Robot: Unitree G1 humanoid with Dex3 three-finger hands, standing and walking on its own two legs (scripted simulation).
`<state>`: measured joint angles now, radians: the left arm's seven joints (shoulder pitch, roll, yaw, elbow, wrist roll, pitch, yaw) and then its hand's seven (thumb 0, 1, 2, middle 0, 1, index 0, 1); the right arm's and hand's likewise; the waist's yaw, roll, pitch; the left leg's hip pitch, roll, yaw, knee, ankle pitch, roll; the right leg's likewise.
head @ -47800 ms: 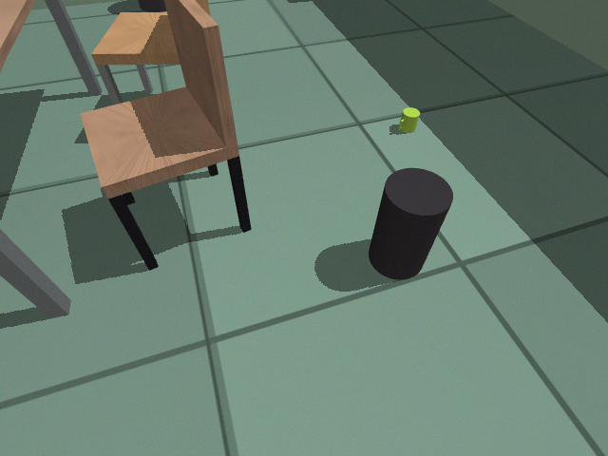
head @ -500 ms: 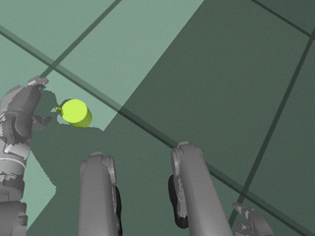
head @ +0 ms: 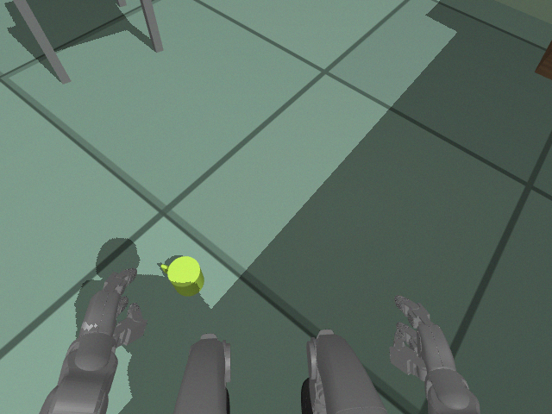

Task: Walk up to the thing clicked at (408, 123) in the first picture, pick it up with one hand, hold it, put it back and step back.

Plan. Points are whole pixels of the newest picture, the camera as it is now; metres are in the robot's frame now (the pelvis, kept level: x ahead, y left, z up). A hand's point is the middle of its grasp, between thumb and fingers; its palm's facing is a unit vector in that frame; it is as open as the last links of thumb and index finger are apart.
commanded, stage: home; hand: left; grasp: from above
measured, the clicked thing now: (181, 274) +0.50 +0.24 -0.56
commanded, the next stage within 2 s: none
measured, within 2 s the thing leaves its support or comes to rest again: neither
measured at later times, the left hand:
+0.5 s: hand (107, 352) +0.21 +0.19 +0.06, palm faces +0.09 -0.98 -0.20, open 7.4 cm
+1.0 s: hand (110, 353) +0.21 +0.18 +0.05, palm faces +0.08 -0.98 -0.20, open 7.4 cm
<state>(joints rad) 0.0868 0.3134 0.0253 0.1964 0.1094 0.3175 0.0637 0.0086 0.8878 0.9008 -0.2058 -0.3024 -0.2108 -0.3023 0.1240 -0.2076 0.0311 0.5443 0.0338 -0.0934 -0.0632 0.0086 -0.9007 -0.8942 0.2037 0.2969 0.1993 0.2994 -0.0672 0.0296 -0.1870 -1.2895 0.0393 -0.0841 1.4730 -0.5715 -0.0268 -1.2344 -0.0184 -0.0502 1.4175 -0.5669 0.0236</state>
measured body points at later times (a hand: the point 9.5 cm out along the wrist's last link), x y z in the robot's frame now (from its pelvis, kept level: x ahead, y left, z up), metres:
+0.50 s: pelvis +0.05 +0.00 +0.10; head +0.06 +0.01 +0.55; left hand +0.20 +0.24 +0.07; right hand +0.21 -0.24 +0.04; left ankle +0.06 +0.13 -0.58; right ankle +0.06 -0.14 -0.58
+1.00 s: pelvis +0.05 +0.00 +0.10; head +0.07 +0.01 +0.55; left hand +0.20 +0.24 +0.07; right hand +0.21 -0.24 +0.04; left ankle +0.06 +0.13 -0.58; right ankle +0.06 -0.14 -0.58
